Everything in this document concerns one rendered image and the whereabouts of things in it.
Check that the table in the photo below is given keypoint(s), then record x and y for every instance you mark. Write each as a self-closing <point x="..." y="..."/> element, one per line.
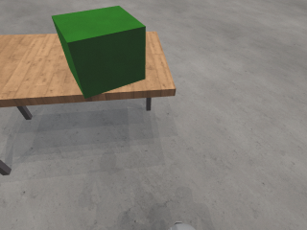
<point x="34" y="71"/>

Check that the carton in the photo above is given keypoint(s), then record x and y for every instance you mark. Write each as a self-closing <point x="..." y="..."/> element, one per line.
<point x="105" y="48"/>

